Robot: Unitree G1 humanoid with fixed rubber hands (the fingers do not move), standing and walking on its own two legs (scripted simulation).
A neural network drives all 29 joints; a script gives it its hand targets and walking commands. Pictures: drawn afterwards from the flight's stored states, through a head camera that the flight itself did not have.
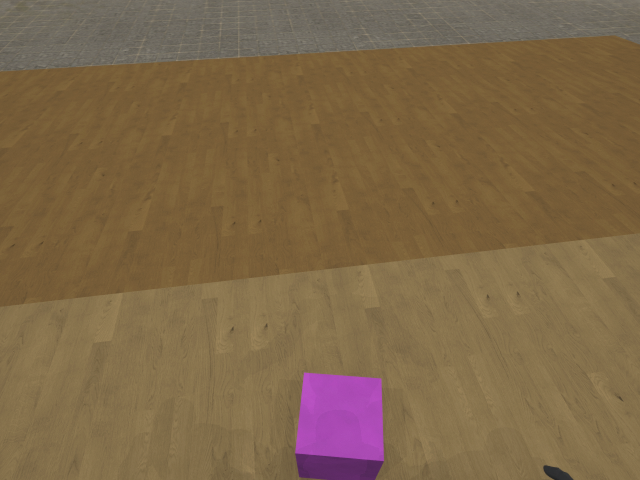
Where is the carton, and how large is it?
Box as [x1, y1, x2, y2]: [295, 373, 383, 479]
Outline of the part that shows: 304,373 295,450 299,476 324,479 374,479 383,461 380,378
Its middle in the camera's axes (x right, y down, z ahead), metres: +0.06 +0.51 +1.06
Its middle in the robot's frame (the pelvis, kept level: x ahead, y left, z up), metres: +0.39 -0.05 -0.66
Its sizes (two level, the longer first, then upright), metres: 0.210 0.200 0.250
